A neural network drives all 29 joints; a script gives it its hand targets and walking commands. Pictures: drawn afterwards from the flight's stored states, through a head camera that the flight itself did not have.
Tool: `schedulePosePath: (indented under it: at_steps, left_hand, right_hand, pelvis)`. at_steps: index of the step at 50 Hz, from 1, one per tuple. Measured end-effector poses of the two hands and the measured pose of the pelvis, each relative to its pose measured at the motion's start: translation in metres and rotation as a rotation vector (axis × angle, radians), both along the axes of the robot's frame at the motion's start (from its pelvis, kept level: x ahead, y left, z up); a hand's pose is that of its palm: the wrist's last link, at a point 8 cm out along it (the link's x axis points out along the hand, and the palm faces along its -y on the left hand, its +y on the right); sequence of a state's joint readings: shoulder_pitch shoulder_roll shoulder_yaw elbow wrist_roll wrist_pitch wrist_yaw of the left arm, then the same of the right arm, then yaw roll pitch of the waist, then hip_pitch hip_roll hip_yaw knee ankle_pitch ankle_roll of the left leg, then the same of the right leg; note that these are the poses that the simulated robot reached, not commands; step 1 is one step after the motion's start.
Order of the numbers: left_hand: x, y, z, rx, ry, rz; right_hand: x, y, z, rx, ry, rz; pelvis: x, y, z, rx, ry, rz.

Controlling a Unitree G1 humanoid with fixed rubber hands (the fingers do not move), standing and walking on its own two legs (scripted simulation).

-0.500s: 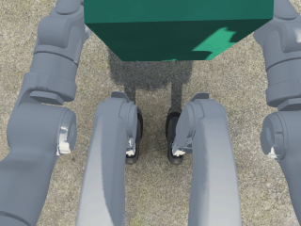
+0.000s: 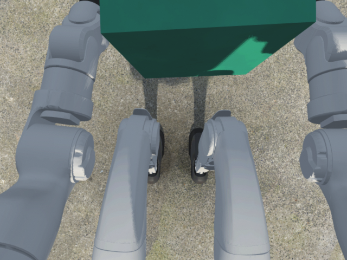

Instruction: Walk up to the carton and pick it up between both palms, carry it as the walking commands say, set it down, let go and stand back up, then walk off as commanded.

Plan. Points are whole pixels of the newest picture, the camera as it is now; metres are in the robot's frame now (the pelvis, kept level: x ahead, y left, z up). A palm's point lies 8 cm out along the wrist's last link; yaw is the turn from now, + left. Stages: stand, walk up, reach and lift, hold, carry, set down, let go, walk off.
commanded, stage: reach and lift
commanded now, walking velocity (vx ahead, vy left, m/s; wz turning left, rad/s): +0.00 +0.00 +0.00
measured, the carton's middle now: out of the picture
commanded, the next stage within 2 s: none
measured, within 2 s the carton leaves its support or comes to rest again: neither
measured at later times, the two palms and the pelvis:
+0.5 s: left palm out of the picture +0.51 +0.16 +0.01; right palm out of the picture +0.52 -0.20 +0.02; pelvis +0.00 +0.00 +0.05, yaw +0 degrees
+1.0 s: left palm out of the picture +0.49 +0.16 +0.08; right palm out of the picture +0.50 -0.20 +0.09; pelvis -0.01 +0.00 +0.11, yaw +0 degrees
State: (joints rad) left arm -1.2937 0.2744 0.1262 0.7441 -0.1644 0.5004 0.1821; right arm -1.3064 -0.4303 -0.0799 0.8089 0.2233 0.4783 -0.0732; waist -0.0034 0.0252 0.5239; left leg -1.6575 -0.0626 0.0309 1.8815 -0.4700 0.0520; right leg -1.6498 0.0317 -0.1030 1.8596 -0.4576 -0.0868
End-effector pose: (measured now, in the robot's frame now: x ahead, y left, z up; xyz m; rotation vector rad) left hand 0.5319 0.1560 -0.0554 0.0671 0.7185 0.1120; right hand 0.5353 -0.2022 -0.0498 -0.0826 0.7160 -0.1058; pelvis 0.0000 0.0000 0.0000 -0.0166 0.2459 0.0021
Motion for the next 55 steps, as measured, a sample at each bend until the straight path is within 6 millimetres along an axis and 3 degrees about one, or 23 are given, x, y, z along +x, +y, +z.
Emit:
schedulePosePath:
  at_steps: [55]
  left_hand:
    - [-0.043,0.004,0.154,0.052,0.012,-0.026]
  right_hand:
    - [-0.04,0.004,0.15,0.007,0.006,0.017]
  pelvis:
    - [-0.007,-0.002,0.12,0.013,-0.159,0.001]
